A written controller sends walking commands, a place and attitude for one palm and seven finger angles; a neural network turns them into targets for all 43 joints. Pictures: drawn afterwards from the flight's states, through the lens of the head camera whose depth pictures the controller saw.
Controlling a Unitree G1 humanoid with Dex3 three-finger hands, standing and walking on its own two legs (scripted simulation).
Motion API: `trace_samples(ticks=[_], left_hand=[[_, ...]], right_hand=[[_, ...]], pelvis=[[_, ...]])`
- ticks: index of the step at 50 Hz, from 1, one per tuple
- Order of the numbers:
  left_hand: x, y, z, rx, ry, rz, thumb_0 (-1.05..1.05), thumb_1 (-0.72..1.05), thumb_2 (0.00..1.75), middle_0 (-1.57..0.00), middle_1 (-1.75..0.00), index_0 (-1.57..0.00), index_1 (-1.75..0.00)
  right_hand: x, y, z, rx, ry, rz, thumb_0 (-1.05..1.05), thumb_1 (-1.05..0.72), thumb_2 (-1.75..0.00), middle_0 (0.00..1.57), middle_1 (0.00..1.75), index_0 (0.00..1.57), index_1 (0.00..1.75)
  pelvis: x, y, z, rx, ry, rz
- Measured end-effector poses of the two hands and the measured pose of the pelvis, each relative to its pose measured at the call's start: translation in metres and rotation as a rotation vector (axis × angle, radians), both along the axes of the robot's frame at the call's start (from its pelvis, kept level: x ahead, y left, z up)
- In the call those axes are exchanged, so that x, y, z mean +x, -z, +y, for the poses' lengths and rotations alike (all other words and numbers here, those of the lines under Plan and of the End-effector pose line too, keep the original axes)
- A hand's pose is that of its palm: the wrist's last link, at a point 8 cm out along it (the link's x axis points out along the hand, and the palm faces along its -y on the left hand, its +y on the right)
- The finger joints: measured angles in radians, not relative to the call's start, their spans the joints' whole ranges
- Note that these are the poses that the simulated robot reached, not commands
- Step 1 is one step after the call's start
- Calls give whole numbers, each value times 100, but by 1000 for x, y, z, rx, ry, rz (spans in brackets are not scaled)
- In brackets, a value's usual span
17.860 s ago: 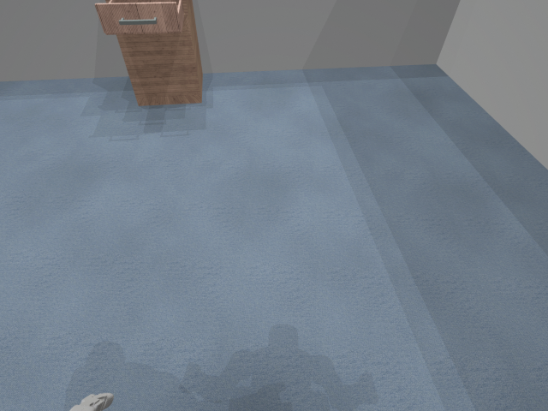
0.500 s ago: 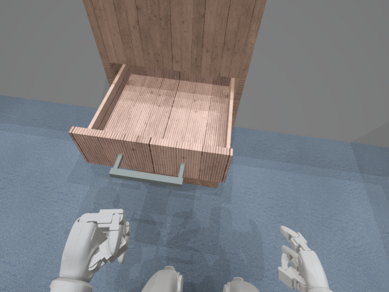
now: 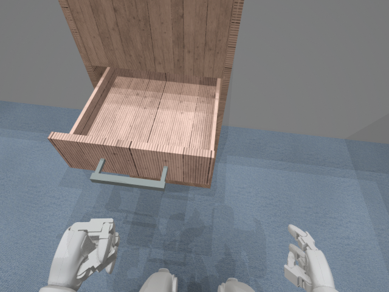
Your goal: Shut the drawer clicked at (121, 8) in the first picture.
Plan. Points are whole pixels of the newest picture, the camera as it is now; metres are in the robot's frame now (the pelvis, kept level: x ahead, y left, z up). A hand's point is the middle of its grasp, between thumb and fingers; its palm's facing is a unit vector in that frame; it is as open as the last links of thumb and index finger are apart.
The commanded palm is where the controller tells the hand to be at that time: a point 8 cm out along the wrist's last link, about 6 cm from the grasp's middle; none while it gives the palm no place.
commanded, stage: bring the fist close to the handle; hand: left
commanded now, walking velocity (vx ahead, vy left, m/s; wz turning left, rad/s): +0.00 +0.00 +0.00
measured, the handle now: (130, 174) +0.38 +0.18 -0.04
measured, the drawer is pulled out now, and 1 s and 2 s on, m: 0.28 0.28 0.27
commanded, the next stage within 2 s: push the drawer shut in 1.28 s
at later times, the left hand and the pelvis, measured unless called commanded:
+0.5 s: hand (121, 235) +0.23 +0.16 +0.00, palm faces -0.09 -1.00 -0.04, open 3.3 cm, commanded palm +0.22 +0.22 +0.00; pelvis -0.01 -0.01 -0.03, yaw -1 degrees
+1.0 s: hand (131, 219) +0.28 +0.16 -0.05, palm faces -0.13 -0.99 -0.01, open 3.3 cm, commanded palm +0.26 +0.21 -0.04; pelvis -0.03 +0.02 -0.06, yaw -2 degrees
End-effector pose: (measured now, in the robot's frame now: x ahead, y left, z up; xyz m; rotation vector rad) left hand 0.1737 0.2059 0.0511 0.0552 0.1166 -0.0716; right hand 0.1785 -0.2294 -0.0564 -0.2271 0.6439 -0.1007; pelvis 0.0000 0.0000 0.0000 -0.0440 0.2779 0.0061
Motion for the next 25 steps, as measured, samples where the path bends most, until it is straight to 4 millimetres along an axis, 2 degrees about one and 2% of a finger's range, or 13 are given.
trace_samples(ticks=[5, 9, 13, 21, 25], left_hand=[[11, 8, 6, 4, -41, -42, 1, 90, 90, -139, -160, -140, -160], [20, 18, 3, 1, -12, -33, 1, 90, 90, -139, -160, -140, -160], [26, 27, -2, -5, 25, -8, 1, 90, 90, -139, -160, -140, -160], [37, 39, 9, -3, -14, -30, 1, 90, 90, -139, -160, -140, -160], [41, 49, 6, -16, 14, -35, 1, 90, 90, -139, -160, -140, -160]], right_hand=[[4, 9, -8, -9, -12, 8, 1, -91, -89, 20, 30, 20, 30], [2, 18, -13, -10, -8, 30, 1, -91, -89, 20, 30, 20, 30], [-3, 25, -18, -9, 11, 51, 1, -91, -89, 20, 30, 20, 30], [-15, 40, -22, -17, 26, 95, 1, -91, -89, 20, 30, 20, 30], [-20, 49, -21, -22, 21, 109, 1, -91, -89, 20, 30, 20, 30]], pelvis=[[0, 7, -8, 0, -2, 21], [0, 12, -11, 1, -2, 34], [0, 15, -12, 4, 3, 44], [-3, 23, -11, 4, 9, 70], [-7, 29, -8, 2, 12, 85]])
